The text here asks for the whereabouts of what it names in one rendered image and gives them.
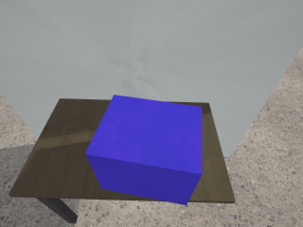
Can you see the table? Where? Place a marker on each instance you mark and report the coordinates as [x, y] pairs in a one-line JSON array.
[[57, 167]]

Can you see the carton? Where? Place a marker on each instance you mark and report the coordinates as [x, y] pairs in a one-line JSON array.
[[148, 148]]

